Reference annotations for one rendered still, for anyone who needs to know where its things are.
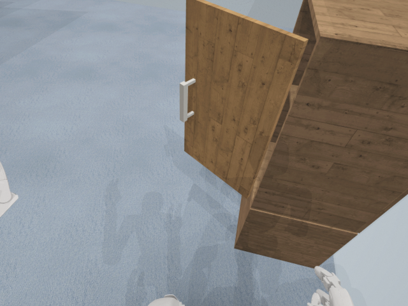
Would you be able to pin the cupboard door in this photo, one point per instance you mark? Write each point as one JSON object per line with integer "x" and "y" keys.
{"x": 244, "y": 69}

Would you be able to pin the robot left shin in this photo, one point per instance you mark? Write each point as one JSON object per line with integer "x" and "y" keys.
{"x": 171, "y": 296}

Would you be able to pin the handle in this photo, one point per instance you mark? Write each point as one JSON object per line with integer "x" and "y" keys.
{"x": 184, "y": 99}

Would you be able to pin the right robot hand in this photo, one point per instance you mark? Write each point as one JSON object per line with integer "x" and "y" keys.
{"x": 337, "y": 295}

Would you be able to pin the left robot hand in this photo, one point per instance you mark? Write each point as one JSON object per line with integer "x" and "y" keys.
{"x": 7, "y": 198}

